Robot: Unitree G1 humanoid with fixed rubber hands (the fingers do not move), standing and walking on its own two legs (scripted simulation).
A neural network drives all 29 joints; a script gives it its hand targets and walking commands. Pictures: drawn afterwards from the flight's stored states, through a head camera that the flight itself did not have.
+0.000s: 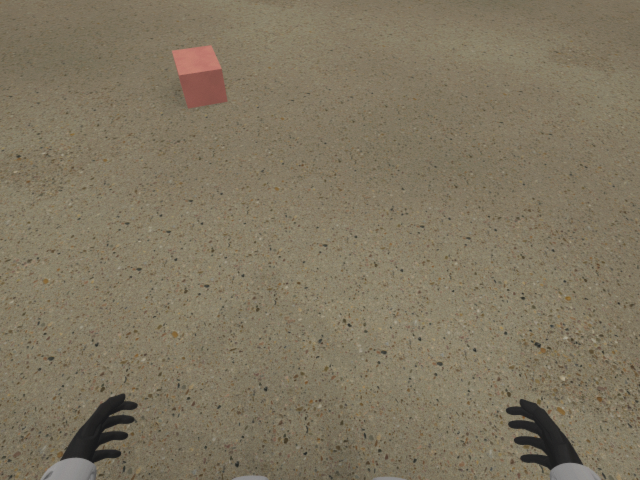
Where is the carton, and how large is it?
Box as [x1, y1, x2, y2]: [172, 45, 227, 108]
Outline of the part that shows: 210,45 172,51 188,108 227,101 221,68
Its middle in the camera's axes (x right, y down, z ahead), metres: -0.70 -0.92 +2.21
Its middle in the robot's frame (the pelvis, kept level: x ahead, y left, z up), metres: +2.17 +0.70 -0.65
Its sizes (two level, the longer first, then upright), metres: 0.296 0.225 0.195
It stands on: the floor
